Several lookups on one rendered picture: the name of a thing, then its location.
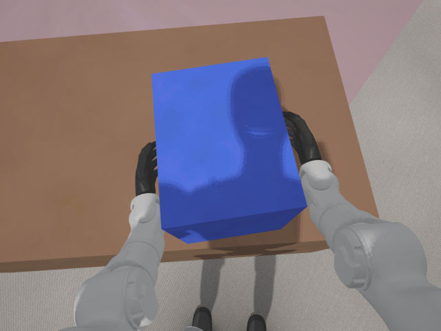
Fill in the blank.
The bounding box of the robot left upper arm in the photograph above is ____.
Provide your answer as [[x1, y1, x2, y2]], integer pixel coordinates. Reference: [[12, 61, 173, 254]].
[[58, 266, 158, 331]]

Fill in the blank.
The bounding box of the robot right upper arm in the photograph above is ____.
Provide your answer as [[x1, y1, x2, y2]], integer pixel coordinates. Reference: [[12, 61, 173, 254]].
[[334, 222, 441, 331]]

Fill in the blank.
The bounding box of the robot foot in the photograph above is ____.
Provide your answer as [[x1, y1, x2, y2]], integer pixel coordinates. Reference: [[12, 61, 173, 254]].
[[247, 314, 267, 331], [192, 307, 212, 331]]

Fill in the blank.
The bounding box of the robot left foot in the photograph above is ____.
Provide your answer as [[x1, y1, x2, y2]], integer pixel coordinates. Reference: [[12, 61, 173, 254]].
[[192, 307, 212, 331]]

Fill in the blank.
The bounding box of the pedestal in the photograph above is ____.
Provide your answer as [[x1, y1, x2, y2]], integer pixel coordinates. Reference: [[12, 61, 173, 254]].
[[0, 16, 380, 273]]

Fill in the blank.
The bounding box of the robot right hand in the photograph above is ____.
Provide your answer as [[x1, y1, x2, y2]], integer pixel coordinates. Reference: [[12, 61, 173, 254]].
[[283, 112, 322, 165]]

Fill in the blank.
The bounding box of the robot left hand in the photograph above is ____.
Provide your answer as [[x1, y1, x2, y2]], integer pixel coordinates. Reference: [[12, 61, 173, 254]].
[[135, 141, 158, 196]]

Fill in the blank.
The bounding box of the carton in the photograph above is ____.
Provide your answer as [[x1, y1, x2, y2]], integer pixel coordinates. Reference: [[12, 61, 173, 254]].
[[152, 57, 307, 244]]

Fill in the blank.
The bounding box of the robot left forearm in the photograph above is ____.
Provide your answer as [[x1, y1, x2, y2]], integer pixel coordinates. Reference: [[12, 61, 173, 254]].
[[74, 193, 165, 326]]

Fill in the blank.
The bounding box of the robot right foot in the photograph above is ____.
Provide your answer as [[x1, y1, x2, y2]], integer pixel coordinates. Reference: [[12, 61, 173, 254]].
[[247, 314, 267, 331]]

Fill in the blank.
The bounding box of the robot right forearm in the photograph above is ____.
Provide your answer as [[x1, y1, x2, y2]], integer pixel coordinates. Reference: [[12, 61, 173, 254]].
[[299, 160, 427, 275]]

